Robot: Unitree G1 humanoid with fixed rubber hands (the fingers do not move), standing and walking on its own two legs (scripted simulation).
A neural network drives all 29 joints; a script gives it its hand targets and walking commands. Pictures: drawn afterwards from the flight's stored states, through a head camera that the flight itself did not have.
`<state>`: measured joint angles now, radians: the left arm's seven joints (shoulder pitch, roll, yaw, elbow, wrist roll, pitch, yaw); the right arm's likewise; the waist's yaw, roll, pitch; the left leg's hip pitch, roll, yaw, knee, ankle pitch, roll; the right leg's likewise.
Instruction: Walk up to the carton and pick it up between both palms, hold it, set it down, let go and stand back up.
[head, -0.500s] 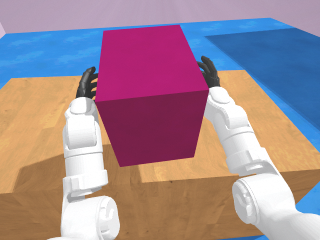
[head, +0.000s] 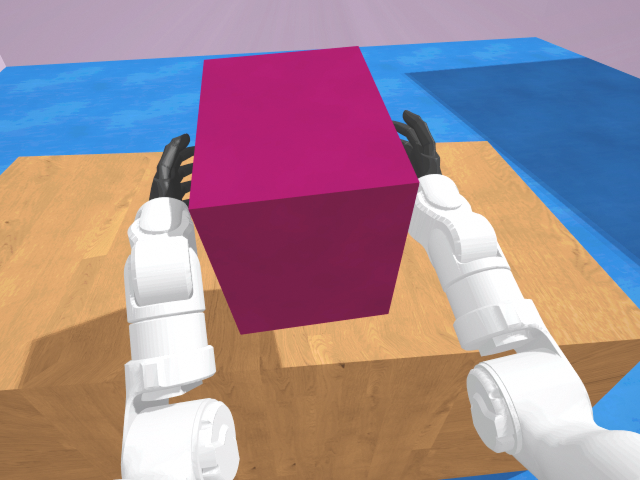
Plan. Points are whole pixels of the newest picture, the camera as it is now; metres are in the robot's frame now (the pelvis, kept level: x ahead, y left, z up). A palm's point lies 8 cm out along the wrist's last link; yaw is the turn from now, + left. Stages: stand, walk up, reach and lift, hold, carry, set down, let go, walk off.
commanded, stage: hold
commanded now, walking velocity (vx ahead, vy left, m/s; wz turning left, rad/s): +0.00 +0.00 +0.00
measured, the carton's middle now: (299, 191) +0.41 +0.00 +0.19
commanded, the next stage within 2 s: set down in 1.04 s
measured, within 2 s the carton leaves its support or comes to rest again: neither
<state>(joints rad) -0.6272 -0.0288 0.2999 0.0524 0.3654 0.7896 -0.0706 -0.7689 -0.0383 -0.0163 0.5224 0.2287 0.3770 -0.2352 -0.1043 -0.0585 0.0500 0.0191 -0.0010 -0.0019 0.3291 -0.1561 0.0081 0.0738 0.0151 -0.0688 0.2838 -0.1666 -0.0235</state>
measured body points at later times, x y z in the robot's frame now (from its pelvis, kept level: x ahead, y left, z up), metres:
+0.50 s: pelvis +0.00 +0.00 +0.00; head -0.06 +0.02 +0.45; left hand +0.37 +0.15 +0.22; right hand +0.38 -0.15 +0.23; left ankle +0.03 +0.11 -0.75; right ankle +0.01 -0.10 -0.75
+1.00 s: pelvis +0.00 +0.00 +0.00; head -0.06 +0.02 +0.45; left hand +0.37 +0.15 +0.22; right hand +0.38 -0.14 +0.22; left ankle +0.03 +0.11 -0.75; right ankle +0.01 -0.10 -0.75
